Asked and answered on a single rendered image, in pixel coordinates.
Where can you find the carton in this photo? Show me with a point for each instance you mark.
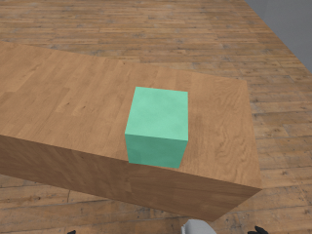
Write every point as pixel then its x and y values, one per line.
pixel 157 129

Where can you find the robot right thigh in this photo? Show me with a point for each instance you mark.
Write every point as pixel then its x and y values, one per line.
pixel 196 226

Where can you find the pedestal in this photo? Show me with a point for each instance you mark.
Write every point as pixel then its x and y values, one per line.
pixel 63 118

